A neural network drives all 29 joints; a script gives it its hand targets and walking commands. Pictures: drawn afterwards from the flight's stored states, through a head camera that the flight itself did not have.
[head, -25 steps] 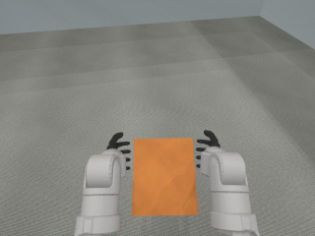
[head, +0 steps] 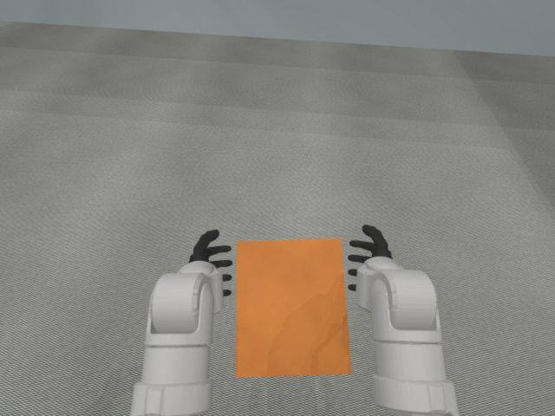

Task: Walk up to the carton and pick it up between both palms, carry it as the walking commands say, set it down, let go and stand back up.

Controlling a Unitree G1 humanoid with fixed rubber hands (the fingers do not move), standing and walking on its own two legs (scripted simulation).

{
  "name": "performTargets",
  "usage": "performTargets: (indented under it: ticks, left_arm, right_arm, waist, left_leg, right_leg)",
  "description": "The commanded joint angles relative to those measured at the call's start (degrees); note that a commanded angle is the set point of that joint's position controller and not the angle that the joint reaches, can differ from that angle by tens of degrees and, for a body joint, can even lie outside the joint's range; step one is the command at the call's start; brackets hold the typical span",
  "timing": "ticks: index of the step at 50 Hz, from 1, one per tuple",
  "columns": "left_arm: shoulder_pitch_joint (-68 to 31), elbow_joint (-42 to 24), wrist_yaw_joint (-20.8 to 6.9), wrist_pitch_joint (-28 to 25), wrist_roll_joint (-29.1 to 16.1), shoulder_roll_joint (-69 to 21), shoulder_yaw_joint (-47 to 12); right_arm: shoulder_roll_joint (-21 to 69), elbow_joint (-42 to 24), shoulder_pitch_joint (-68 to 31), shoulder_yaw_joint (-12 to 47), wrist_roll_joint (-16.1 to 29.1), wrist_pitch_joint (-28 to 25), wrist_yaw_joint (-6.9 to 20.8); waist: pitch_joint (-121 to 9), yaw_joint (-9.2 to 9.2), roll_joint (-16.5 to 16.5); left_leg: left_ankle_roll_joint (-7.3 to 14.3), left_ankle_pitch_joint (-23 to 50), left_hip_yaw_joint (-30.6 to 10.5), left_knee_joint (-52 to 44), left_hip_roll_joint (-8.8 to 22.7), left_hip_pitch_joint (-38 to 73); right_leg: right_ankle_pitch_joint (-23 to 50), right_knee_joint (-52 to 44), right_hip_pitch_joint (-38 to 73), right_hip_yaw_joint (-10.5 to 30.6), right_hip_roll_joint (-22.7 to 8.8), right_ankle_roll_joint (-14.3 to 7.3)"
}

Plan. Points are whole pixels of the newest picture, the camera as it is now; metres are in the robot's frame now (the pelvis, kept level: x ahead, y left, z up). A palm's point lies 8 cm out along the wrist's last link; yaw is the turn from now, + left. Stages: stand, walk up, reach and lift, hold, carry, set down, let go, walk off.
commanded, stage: carry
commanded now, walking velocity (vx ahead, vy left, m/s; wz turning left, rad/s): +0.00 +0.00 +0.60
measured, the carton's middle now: (290, 304) +0.34 +0.00 -0.05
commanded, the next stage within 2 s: none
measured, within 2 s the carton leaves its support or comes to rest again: neither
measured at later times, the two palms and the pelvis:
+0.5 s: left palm (81, 383) +0.17 +0.23 +0.07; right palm (292, 319) +0.25 +0.00 +0.08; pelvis -0.09 +0.02 +0.00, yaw +14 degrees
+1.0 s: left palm out of the picture +0.09 +0.23 +0.07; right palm (297, 393) +0.17 +0.00 +0.08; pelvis -0.17 +0.02 +0.00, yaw +17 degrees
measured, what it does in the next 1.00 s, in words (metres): walks backwards, turning left: right foot, then left foot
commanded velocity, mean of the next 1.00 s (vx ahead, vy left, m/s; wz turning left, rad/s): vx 0.00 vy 0.00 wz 0.17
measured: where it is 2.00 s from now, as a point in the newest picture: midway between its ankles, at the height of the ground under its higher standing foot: outside the picture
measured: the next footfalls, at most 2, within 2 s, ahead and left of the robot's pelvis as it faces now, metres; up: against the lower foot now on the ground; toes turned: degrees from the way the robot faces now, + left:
right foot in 0.10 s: +0.06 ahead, -0.12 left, +0.00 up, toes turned -5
left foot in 0.30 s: +0.01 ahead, +0.14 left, +0.00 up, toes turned +23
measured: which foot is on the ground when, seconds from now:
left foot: down 0.00-0.12, up 0.14-0.28, down 0.30-1.00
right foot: up 0.00-0.08, down 0.10-0.82, up 0.84-0.96, down 0.98-1.00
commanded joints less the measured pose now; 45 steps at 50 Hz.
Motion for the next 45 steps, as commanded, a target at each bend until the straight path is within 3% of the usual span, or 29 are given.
performTargets:
  ticks: [1,3,4,5,6,7,8,11,13,14,15,16,17,19,22,24,26,27,28,29,30,34,36,37,38,39,40,41,45]
  left_arm:
    - [-32.4,-5.78,-19.34,-2.04,-29.85,-59.2,-37.13]
    - [-31.95,-2.59,-19.61,-1.91,-30.45,-59.61,-36.39]
    - [-32.89,-1.89,-19.64,-2.04,-30.52,-59.17,-35.91]
    - [-31.46,-0.8,-19.6,-2.17,-30.11,-58.66,-35.33]
    - [-28.42,1.05,-19.52,-2.06,-28.68,-58.45,-33.61]
    - [-26.25,2.88,-19.54,-2.21,-26.87,-59.47,-32.24]
    - [-26.78,2.48,-19.45,-2.57,-26.53,-59.25,-31.3]
    - [-29.99,-2.67,-18.47,-3.01,-26.3,-57.4,-31.64]
    - [-30.19,-6.23,-17.96,-2.92,-26.04,-56.34,-33.38]
    - [-28.28,-5.27,-17.73,-2.69,-25.14,-55.33,-33.47]
    - [-27.44,-4.49,-17.37,-2.4,-24.1,-54.48,-33.43]
    - [-27.02,-4.48,-17.08,-2.14,-24.21,-55.15,-33.51]
    - [-29.19,-5.2,-16.91,-1.96,-24.21,-56.14,-34.14]
    - [-32.23,-5.91,-17.79,-1.8,-24.37,-56.01,-33.97]
    - [-35.14,-6.92,-18.75,-2.14,-28.67,-56.3,-36.12]
    - [-34.83,-5.8,-19.39,-1.98,-30.85,-57.48,-36.99]
    - [-34.42,-3.97,-19.9,-1.99,-32.06,-58.09,-36.73]
    - [-35.26,-3.22,-20.02,-2.13,-32.24,-57.92,-36.42]
    - [-35.02,-2.72,-20.09,-2.21,-32.16,-57.57,-36.08]
    - [-33.62,-2.06,-20.11,-2.06,-31.9,-57.64,-35.43]
    - [-30.38,0.09,-20.06,-1.96,-30.0,-57.86,-33.73]
    - [-30.23,-0.04,-18.82,-1.97,-28.29,-56.93,-31.14]
    - [-30.84,-1.57,-18.2,-1.74,-27.22,-56.26,-31.43]
    - [-31.33,-0.73,-17.96,-1.63,-26.23,-55.41,-30.98]
    - [-30.67,2.08,-17.74,-1.76,-24.57,-54.32,-29.44]
    - [-29.5,6.29,-17.79,-2.76,-22.03,-52.53,-26.37]
    - [-29.24,7.99,-17.96,-4.13,-20.54,-51.77,-24.87]
    - [-30.94,4.97,-17.95,-4.8,-21.85,-52.82,-26.91]
    - [-34.75,4.77,-18.1,-6.81,-22.16,-53.51,-28.32]
  right_arm:
    - [59.66,-4.97,-23.4,29.5,23.19,-0.1,23.84]
    - [59.29,-5.78,-24.57,29.71,22.89,-0.35,23.12]
    - [59.32,-6.06,-24.46,30.3,22.84,-0.43,23.0]
    - [58.53,-7.4,-26.13,31.11,22.88,-0.45,22.96]
    - [57.38,-6.8,-26.46,31.03,22.26,-0.41,23.0]
    - [58.43,-6.62,-27.68,31.83,21.89,-0.65,23.24]
    - [57.94,-6.63,-28.06,31.35,22.35,-0.84,23.45]
    - [57.48,-8.65,-31.29,32.39,25.36,-0.54,25.04]
    - [57.93,-6.49,-27.65,32.3,25.08,-0.24,25.73]
    - [57.29,-5.11,-26.29,32.13,25.05,-0.15,25.93]
    - [56.99,-3.01,-24.49,32.05,25.2,-0.15,26.09]
    - [56.23,-2.54,-24.13,32.2,25.51,-0.34,26.18]
    - [57.13,-2.57,-24.55,31.92,25.43,-0.27,26.42]
    - [57.92,-0.61,-22.67,32.56,23.75,0.5,26.17]
    - [57.63,-1.12,-21.6,28.93,21.22,0.11,25.11]
    - [57.63,-5.11,-24.76,28.12,21.18,-0.71,24.33]
    - [57.61,-6.91,-26.26,28.12,20.97,-1.4,23.48]
    - [57.48,-7.08,-26.26,28.38,20.69,-1.73,23.22]
    - [57.54,-7.5,-26.25,29.16,20.68,-1.98,23.07]
    - [56.34,-7.92,-26.75,29.36,20.4,-2.09,23.04]
    - [56.76,-7.72,-28.55,30.34,20.01,-1.94,23.46]
    - [56.91,-8.28,-30.08,31.19,22.8,-1.91,24.83]
    - [57.31,-6.23,-28.13,31.42,23.42,-1.4,25.68]
    - [57.36,-3.88,-26.84,30.93,23.27,-1.15,25.92]
    - [57.08,0.05,-25.19,29.65,22.53,-0.92,26.11]
    - [56.11,5.36,-23.13,27.15,20.79,-1.35,26.31]
    - [55.53,7.95,-22.65,25.94,19.9,-2.27,26.6]
    - [56.13,4.6,-24.63,27.84,21.32,-2.62,26.98]
    - [54.99,3.42,-27.12,25.45,19.58,-4.73,26.8]
  waist:
    - [-23.6,0.12,11.73]
    - [-24.63,0.74,9.08]
    - [-25.47,0.5,0.98]
    - [-24.86,0.73,-13.91]
    - [-20.66,0.48,-15.39]
    - [-21.39,0.03,-12.97]
    - [-20.01,0.39,-8.82]
    - [-19.8,1.01,-11.24]
    - [-21.25,0.27,-8.41]
    - [-21.14,0.01,-2.89]
    - [-20.83,0.09,6.48]
    - [-19.06,0.97,17.79]
    - [-18.47,0.79,16.19]
    - [-16.37,0.55,5.59]
    - [-21.92,0.87,8.07]
    - [-24.22,0.71,10.03]
    - [-25.9,1.39,8.17]
    - [-26.05,1.08,2.83]
    - [-26.12,0.5,-5.57]
    - [-23.01,0.28,-9.2]
    - [-21.95,0.38,-11.06]
    - [-20.39,1.06,-4.77]
    - [-19.92,0.75,-0.32]
    - [-18.26,0.61,3.57]
    - [-16.46,0.71,7.11]
    - [-14.5,0.91,9.09]
    - [-13.29,1.28,9.76]
    - [-13.81,1.39,9.03]
    - [-21.85,0.99,10.48]
  left_leg:
    - [3.09,15.29,-14.71,-10.3,14.25,14.46]
    - [0.67,9.12,-12.06,-8.36,11.75,8.88]
    - [-2.11,3.48,-8.52,-2.65,8.11,3.4]
    - [-4.9,-10.65,-1.97,8.92,2.04,-5.45]
    - [-5.64,-17.45,0.5,18.71,2.06,-10.42]
    - [-4.56,-14.87,-2.71,20.12,6.61,-7.54]
    - [-4.91,-13.2,-0.88,19.51,5.4,-5.95]
    - [-3.97,-12.7,-0.44,8.59,4.74,1.42]
    - [-2.72,-9.8,2.89,-4.23,2.04,6.69]
    - [-2.07,-4.45,-0.03,-11.5,3.1,11.14]
    - [0.51,12.84,-11.68,-11.66,11.28,17.79]
    - [5.34,37.99,-25.46,-9.61,22.18,23.1]
    - [9.11,32.22,-23.35,-10.92,22.42,18.86]
    - [6.87,21.38,-18.82,-13.15,19.42,15.27]
    - [3.69,8.63,-11.47,-13.16,17.09,13.09]
    - [3.13,8.43,-9.38,-12.04,15.88,13.73]
    - [1.9,3.44,-7.43,-10.47,14.38,11.8]
    - [-0.03,1.4,-5.14,-8.03,12.06,9.45]
    - [-1.86,1.78,-2.23,-3.29,8.18,7.66]
    - [-2.4,-3.08,-0.24,0.53,5.1,7.04]
    - [-1.73,-6.27,-0.31,3.48,5.55,9.1]
    - [-0.45,-0.81,0.89,-3.68,5.96,15.31]
    - [0.56,0.64,-2.88,-9.09,9.23,16.96]
    - [1.29,-6.57,-8.46,-14.35,12.76,14.12]
    - [2.4,-19.59,-14.36,-21.84,16.48,7.16]
    - [3.01,-28.48,-17.42,-27.23,19.49,0.63]
    - [2.58,-30.32,-16.42,-29.06,19.86,-2.63]
    - [1.9,-28.21,-13.9,-28.68,19.06,-2.14]
    - [1.05,-17.97,-7.03,-23.44,17.13,5.31]
  right_leg:
    - [6.24,-12.36,6.28,0.93,2.51,-2.11]
    - [11.2,-26.27,16.08,0.99,1.48,-3.6]
    - [9.97,-33.19,21.58,9.13,-6.22,-5.61]
    - [16.15,-36.2,25.5,21.74,-18.89,-10.13]
    - [23.34,-35.76,23.81,20.75,-22.55,-13.98]
    - [24.83,-34.17,22.45,14.59,-20.67,-14.37]
    - [29.74,-32.25,20.93,9.85,-17.45,-12.86]
    - [34.22,-26.77,18.51,3.09,-14.95,-8.74]
    - [30.15,-20.87,18.6,-0.67,-14.63,-6.86]
    - [24.16,-15.25,15.99,-3.43,-12.87,-4.64]
    - [13.39,-7.49,6.47,-4.94,-9.45,-2.02]
    - [-6.86,-0.86,-6.22,-5.61,-2.65,0.7]
    - [-9.02,3.67,-6.72,1.29,-2.87,0.91]
    - [-4.5,4.23,-3.93,1.07,-1.74,-0.01]
    - [4.82,-4.33,3.53,1.23,-0.08,-2.81]
    - [6.27,-11.7,7.58,0.28,1.36,-3.59]
    - [11.49,-24.03,14.08,-0.36,1.21,-4.81]
    - [11.95,-29.99,16.96,4.78,-3.7,-5.92]
    - [8.77,-34.42,17.08,13.95,-10.7,-7.81]
    - [9.9,-36.82,13.17,16.27,-13.61,-9.29]
    - [5.29,-35.72,9.5,12.74,-13.1,-10.42]
    - [6.01,-29.65,5.5,3.99,-6.81,-6.43]
    - [1.8,-24.78,3.53,0.96,-4.43,-4.83]
    - [-0.52,-21.62,2.93,-0.87,-1.92,-3.84]
    - [-1.1,-14.67,5.69,-2.84,1.79,-3.31]
    - [-2.68,-7.84,8.3,-2.09,3.32,-3.84]
    - [-2.82,-4.7,9.75,-1.12,3.71,-4.5]
    - [-1.5,-4.95,9.98,-1.07,4.14,-5.07]
    - [4.55,-13.36,11.37,-0.98,4.96,-7.62]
